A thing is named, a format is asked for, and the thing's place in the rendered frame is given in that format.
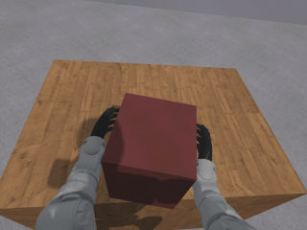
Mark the left robot hand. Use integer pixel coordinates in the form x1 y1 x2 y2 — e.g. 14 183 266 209
90 106 120 139

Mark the left robot upper arm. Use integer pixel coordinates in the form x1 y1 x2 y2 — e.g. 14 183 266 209
35 198 97 230

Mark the right robot hand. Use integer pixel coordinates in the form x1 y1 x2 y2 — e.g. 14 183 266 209
197 124 212 162

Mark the right robot forearm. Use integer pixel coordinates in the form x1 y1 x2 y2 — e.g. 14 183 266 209
192 158 251 230

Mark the pedestal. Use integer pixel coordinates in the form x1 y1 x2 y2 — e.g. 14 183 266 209
0 59 307 230

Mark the right robot upper arm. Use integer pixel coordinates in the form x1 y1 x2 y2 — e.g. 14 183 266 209
208 218 257 230

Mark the left robot forearm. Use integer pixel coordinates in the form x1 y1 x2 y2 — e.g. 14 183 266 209
35 136 106 230

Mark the carton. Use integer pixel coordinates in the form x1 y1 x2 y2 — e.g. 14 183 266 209
101 93 198 210

